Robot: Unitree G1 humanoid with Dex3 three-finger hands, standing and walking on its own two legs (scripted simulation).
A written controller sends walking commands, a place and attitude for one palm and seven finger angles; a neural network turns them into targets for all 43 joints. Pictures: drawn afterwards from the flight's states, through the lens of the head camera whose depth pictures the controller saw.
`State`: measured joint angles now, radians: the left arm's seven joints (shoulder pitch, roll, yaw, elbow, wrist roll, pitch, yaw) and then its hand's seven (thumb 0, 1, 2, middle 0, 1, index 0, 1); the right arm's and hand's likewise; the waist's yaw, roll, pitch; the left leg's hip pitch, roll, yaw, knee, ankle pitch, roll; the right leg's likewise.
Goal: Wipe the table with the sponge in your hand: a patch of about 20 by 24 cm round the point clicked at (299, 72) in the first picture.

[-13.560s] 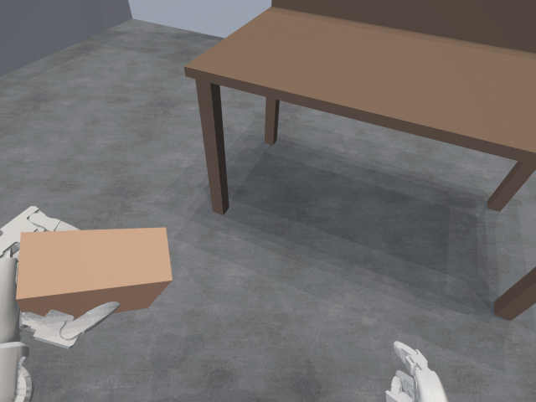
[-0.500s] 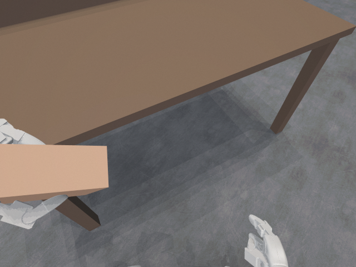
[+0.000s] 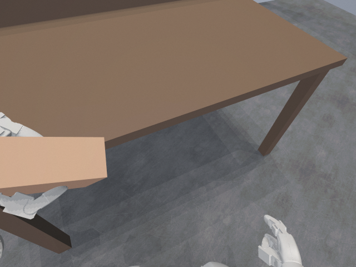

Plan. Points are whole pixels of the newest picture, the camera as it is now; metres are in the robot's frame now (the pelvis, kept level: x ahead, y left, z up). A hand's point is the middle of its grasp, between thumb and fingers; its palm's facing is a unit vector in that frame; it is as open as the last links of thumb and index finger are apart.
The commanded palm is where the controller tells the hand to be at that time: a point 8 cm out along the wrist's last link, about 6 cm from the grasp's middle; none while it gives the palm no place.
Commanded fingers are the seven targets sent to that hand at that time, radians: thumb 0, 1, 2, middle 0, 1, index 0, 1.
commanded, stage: take the last steps up to it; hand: left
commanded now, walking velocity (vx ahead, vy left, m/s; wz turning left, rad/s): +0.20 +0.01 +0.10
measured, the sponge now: (66, 166) +0.25 +0.20 +0.16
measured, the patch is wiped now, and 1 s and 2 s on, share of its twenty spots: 0.00 0.00 0.00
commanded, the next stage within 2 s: come to a stop and stand still in 0.40 s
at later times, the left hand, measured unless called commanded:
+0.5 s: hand (80, 138) +0.28 +0.18 +0.18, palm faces +0.40 -0.79 -0.46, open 10.3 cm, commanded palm +0.22 +0.23 +0.19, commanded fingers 0.00 0.10 1.30 -1.20 -1.60 -1.20 -1.60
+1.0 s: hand (95, 141) +0.29 +0.16 +0.17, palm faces +0.43 -0.78 -0.45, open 10.3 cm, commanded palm +0.23 +0.20 +0.19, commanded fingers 0.00 0.10 1.30 -1.20 -1.60 -1.20 -1.60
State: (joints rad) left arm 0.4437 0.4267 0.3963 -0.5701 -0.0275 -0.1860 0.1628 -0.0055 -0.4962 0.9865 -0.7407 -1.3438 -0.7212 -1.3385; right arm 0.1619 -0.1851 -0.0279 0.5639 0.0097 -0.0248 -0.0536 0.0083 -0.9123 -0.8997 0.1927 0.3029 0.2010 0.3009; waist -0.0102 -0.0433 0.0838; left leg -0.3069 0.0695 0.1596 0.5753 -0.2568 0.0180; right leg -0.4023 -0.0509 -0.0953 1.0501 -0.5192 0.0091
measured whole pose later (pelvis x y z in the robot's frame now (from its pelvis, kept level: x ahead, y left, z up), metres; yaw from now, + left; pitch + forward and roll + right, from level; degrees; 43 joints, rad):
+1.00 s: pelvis +0.09 -0.09 +0.01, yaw +3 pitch -1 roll +1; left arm 0.47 0.34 0.34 -0.49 -0.03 -0.15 0.14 0.00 -0.50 0.99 -0.74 -1.34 -0.72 -1.34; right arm 0.17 -0.18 0.03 0.62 0.01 -0.05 -0.04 0.01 -0.91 -0.90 0.20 0.30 0.21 0.30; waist 0.02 0.03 0.08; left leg -0.36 0.03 0.04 0.87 -0.45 -0.04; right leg -0.27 -0.02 -0.12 0.51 -0.23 -0.06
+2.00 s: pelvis -0.02 -0.09 +0.01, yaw +3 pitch -2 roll +1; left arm 0.49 0.36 0.35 -0.52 -0.02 -0.17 0.16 0.00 -0.50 0.99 -0.75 -1.34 -0.72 -1.34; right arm 0.22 -0.22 -0.01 0.60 0.01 -0.05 -0.07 0.01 -0.91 -0.90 0.19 0.30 0.20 0.30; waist 0.03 -0.04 0.07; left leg -0.23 0.04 0.09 0.52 -0.26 0.00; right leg -0.30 -0.01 -0.12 0.55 -0.27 -0.01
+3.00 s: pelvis +0.00 -0.04 +0.01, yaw +4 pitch -1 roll -1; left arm 0.32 0.30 0.35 -0.40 -0.01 -0.23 0.10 0.00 -0.50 0.99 -0.75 -1.34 -0.73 -1.34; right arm 0.25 -0.20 0.05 0.58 -0.01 -0.17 -0.01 0.01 -0.91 -0.90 0.20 0.30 0.21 0.30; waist 0.06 0.00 -0.01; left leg -0.22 -0.02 0.06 0.53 -0.31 0.05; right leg -0.26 0.01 -0.03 0.49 -0.22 -0.02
